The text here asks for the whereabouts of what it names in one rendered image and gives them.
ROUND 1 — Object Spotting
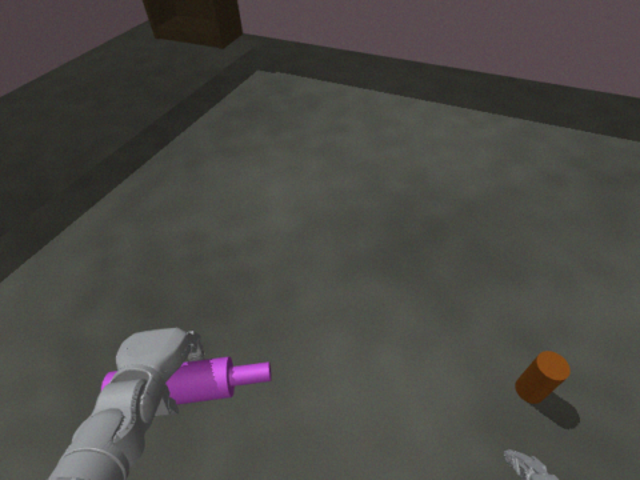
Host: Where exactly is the left robot hand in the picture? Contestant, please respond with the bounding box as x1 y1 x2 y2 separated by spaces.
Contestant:
116 328 205 416

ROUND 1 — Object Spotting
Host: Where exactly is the bookshelf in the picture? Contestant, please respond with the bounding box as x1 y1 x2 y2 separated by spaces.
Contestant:
142 0 243 49

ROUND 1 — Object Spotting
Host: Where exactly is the left robot arm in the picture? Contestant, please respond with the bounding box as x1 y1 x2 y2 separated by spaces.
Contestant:
47 364 165 480

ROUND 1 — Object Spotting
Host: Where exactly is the right robot hand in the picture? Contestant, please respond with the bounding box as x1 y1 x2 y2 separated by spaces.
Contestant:
504 450 559 480

